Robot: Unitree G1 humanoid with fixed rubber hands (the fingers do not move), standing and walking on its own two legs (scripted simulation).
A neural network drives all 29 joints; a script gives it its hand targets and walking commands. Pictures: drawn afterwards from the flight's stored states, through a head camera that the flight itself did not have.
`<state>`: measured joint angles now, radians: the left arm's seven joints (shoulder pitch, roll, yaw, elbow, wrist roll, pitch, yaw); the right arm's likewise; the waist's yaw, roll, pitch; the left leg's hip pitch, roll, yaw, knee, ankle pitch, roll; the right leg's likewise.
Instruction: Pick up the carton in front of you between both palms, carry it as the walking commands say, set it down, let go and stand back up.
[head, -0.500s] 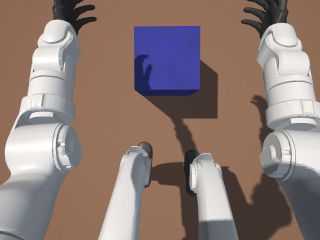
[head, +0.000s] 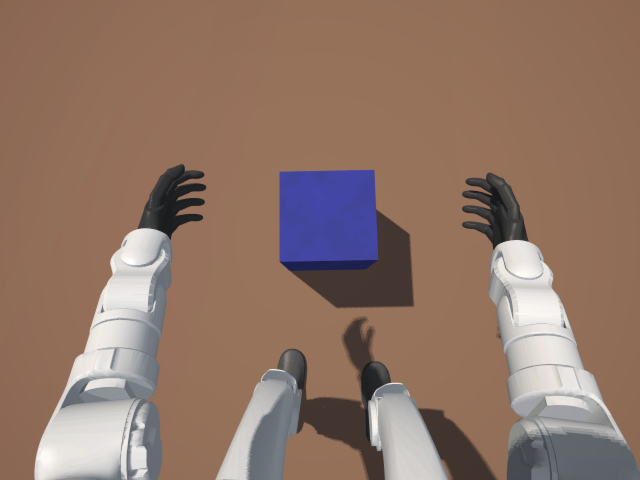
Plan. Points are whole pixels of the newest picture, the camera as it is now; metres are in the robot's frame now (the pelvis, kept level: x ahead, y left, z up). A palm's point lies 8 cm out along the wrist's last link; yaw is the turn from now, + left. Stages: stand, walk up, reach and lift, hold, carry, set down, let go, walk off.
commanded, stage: let go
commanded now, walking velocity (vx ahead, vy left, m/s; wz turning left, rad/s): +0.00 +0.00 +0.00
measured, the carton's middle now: (327, 225) +0.50 +0.03 -0.58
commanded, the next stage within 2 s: stand in 1.00 s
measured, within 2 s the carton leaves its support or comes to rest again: neither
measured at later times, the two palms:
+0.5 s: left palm (103, 395) +0.21 +0.22 -0.01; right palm (617, 406) +0.24 -0.24 -0.01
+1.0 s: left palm (93, 411) +0.20 +0.22 +0.00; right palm (632, 439) +0.22 -0.24 +0.00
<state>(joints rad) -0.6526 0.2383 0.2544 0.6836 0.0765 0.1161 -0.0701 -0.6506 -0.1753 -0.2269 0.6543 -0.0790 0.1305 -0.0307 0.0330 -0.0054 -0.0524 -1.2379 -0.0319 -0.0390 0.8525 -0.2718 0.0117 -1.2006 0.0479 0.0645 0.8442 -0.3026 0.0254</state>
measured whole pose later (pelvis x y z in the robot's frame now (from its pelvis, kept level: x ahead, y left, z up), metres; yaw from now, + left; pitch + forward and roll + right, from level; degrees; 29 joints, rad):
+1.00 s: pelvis +0.05 -0.01 +0.07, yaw +1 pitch -5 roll +0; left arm 0.22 0.21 0.04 0.40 0.03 0.17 -0.06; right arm 0.22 -0.21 -0.04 0.43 -0.01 0.12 0.06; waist 0.00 -0.01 0.11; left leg -0.09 -0.03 -0.05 0.45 -0.27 0.00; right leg -0.06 0.02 0.05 0.45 -0.30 -0.01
